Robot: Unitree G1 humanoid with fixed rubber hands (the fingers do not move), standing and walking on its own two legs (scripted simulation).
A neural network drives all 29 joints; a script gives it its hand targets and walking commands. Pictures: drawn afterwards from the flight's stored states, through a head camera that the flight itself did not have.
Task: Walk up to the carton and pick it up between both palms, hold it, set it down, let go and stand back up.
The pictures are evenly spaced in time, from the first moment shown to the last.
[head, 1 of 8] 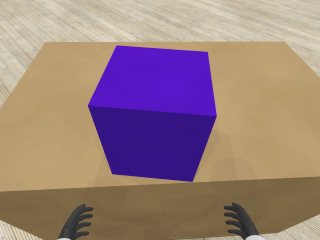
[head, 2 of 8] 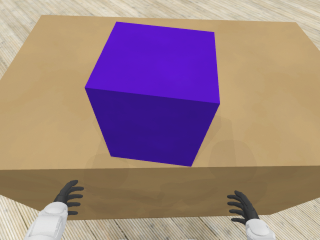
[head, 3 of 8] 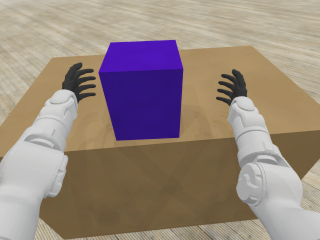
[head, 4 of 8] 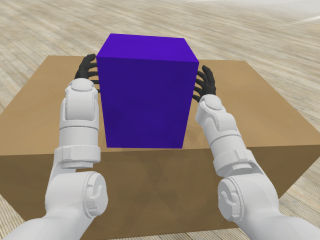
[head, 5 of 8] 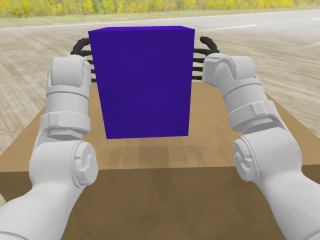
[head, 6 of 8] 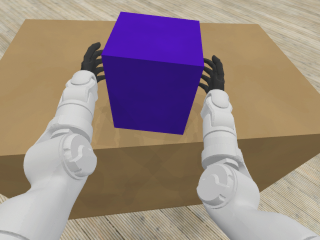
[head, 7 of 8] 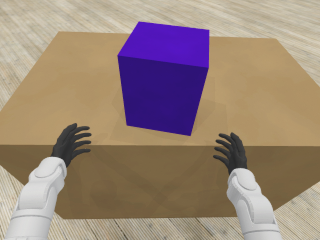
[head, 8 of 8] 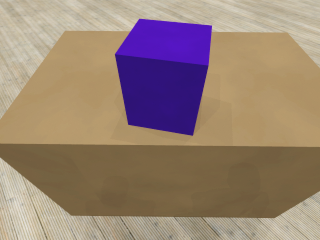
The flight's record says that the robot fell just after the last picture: no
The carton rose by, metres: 0.22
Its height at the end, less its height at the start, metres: +0.00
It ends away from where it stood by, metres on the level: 0.05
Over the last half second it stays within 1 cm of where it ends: yes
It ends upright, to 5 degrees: yes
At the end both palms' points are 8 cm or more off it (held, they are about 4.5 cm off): yes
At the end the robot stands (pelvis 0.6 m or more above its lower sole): yes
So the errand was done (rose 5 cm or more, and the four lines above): yes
